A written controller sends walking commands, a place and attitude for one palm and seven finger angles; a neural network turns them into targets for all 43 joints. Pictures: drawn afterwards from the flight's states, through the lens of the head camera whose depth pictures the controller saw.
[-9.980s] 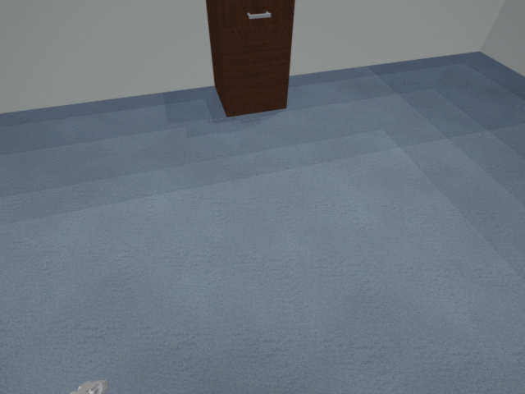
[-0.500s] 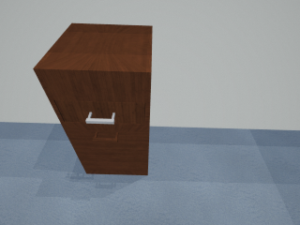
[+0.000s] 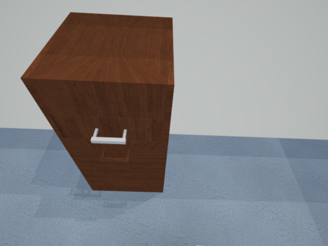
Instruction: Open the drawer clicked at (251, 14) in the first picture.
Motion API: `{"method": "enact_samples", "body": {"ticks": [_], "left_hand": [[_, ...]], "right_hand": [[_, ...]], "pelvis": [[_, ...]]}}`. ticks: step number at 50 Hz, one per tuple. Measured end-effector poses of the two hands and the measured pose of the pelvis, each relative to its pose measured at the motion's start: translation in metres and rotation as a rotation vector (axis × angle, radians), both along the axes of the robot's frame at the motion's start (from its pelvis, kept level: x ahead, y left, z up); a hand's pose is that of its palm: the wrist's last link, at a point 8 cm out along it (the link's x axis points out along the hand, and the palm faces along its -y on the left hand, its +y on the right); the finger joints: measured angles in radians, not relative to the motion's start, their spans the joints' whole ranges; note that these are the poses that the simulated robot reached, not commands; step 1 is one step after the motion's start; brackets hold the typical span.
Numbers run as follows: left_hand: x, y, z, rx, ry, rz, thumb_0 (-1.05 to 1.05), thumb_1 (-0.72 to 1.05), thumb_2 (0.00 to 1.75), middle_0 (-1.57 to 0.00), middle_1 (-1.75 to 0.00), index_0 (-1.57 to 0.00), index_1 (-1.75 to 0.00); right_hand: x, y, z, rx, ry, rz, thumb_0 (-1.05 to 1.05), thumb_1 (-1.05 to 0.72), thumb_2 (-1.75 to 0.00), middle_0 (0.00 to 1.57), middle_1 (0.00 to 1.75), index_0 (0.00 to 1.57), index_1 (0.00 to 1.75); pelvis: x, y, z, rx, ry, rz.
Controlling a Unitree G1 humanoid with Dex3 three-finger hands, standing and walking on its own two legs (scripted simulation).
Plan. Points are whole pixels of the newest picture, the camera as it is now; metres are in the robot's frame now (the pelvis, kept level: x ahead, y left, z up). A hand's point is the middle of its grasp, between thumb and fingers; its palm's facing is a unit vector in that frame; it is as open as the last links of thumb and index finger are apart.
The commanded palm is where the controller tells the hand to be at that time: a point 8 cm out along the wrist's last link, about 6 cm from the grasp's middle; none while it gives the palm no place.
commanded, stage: come to a stop and stand still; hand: left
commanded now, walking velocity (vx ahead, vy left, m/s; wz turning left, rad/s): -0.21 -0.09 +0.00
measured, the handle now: (109, 136) +0.49 +0.22 -0.13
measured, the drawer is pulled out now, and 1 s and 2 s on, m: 0.00 0.00 0.00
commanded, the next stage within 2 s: look again from close up in 1.84 s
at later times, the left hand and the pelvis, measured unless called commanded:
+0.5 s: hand out of the picture +0.04 +0.20 -0.18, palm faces +0.04 -0.97 -0.22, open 7.3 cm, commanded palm none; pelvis -0.01 +0.02 -0.01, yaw +0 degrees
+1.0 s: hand out of the picture -0.07 +0.25 -0.17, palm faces +0.00 -0.98 -0.18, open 7.4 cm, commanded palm none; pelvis -0.07 +0.07 +0.00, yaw -1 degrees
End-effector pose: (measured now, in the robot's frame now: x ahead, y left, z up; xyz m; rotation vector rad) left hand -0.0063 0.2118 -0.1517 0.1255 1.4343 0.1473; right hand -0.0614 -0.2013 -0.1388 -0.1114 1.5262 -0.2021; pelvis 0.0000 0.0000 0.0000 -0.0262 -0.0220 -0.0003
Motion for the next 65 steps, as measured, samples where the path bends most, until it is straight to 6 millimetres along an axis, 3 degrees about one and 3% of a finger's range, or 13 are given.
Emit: {"method": "enact_samples", "body": {"ticks": [5, 9, 17, 21, 25, 30, 35, 43, 48, 52, 57, 65], "left_hand": [[0.052, 0.016, 0.008, 0.065, -0.109, -0.011, 0.01, 0.93, 0.90, -0.20, -0.30, -0.20, -0.30], [0.075, 0.019, 0.011, 0.105, -0.186, -0.008, 0.01, 0.92, 0.90, -0.20, -0.30, -0.20, -0.30], [0.066, 0.008, 0.013, 0.075, -0.185, -0.017, 0.00, 0.91, 0.90, -0.20, -0.30, -0.20, -0.30], [0.054, 0.015, 0.009, 0.057, -0.192, -0.007, 0.00, 0.92, 0.90, -0.20, -0.30, -0.20, -0.30], [0.038, 0.036, 0.003, 0.056, -0.200, -0.028, 0.00, 0.92, 0.90, -0.20, -0.30, -0.21, -0.30], [0.021, 0.068, 0.006, 0.067, -0.206, -0.033, 0.00, 0.91, 0.90, -0.20, -0.30, -0.21, -0.30], [-0.005, 0.088, 0.012, 0.096, -0.196, -0.038, 0.00, 0.91, 0.90, -0.20, -0.30, -0.20, -0.30], [-0.056, 0.090, 0.016, 0.068, -0.101, -0.037, 0.00, 0.91, 0.90, -0.20, -0.30, -0.20, -0.30], [-0.064, 0.086, 0.010, 0.025, -0.083, -0.040, 0.00, 0.91, 0.90, -0.20, -0.30, -0.20, -0.30], [-0.067, 0.081, 0.007, -0.001, -0.096, -0.036, 0.00, 0.91, 0.90, -0.20, -0.30, -0.20, -0.30], [-0.077, 0.074, 0.006, -0.019, -0.096, -0.023, 0.00, 0.91, 0.90, -0.20, -0.30, -0.20, -0.30], [-0.114, 0.066, 0.008, -0.019, -0.056, 0.023, 0.00, 0.91, 0.90, -0.20, -0.30, -0.20, -0.30]], "right_hand": [[0.016, -0.001, -0.008, 0.021, 0.014, -0.015, 0.00, -0.91, -0.90, 0.20, 0.30, 0.20, 0.30], [0.041, -0.018, -0.020, 0.019, -0.014, -0.008, 0.00, -0.91, -0.90, 0.20, 0.30, 0.20, 0.30], [0.106, -0.038, -0.012, -0.014, -0.189, 0.039, 0.00, -0.91, -0.90, 0.19, 0.30, 0.20, 0.30], [0.122, -0.032, -0.002, -0.028, -0.264, 0.077, 0.00, -0.91, -0.90, 0.19, 0.30, 0.20, 0.30], [0.129, -0.019, 0.004, -0.055, -0.384, 0.077, 0.00, -0.91, -0.90, 0.19, 0.30, 0.20, 0.30], [0.116, 0.005, 0.008, -0.050, -0.444, 0.094, 0.00, -0.91, -0.90, 0.19, 0.30, 0.20, 0.30], [0.094, 0.024, -0.001, -0.010, -0.420, 0.104, 0.00, -0.91, -0.90, 0.20, 0.30, 0.20, 0.30], [0.039, 0.034, -0.005, -0.005, -0.312, 0.085, 0.00, -0.93, -0.90, 0.20, 0.30, 0.20, 0.30], [-0.007, 0.037, -0.002, -0.024, -0.208, 0.064, 0.00, -0.92, -0.90, 0.20, 0.30, 0.20, 0.30], [-0.032, 0.040, 0.000, -0.030, -0.142, 0.054, 0.01, -0.92, -0.90, 0.20, 0.30, 0.20, 0.30], [-0.041, 0.044, -0.001, -0.023, -0.125, 0.053, 0.01, -0.91, -0.90, 0.20, 0.30, 0.20, 0.30], [-0.025, 0.048, -0.004, 0.004, -0.189, 0.078, 0.01, -0.91, -0.90, 0.20, 0.30, 0.20, 0.30]], "pelvis": [[0.012, -0.007, -0.003, 0.007, -0.002, 0.003], [0.020, -0.014, -0.010, 0.020, -0.006, 0.005], [0.008, -0.011, -0.005, 0.020, -0.012, 0.017], [-0.002, -0.002, -0.004, 0.025, -0.012, 0.007], [-0.012, 0.019, -0.011, 0.021, -0.032, -0.002], [-0.024, 0.041, -0.011, 0.019, -0.056, -0.023], [-0.038, 0.051, -0.012, 0.043, -0.040, -0.034], [-0.059, 0.065, -0.005, 0.018, -0.024, -0.023], [-0.066, 0.071, -0.002, 0.010, -0.019, -0.021], [-0.071, 0.074, -0.001, 0.009, -0.022, -0.017], [-0.079, 0.075, 0.000, 0.012, -0.027, -0.011], [-0.095, 0.071, 0.001, 0.020, -0.035, 0.001]]}}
